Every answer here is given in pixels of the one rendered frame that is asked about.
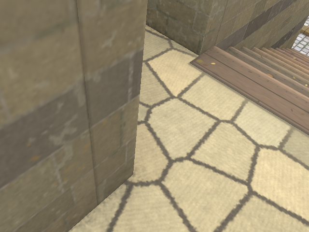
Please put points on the stairs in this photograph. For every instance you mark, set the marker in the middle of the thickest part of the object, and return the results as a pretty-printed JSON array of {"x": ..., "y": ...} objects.
[{"x": 288, "y": 66}]

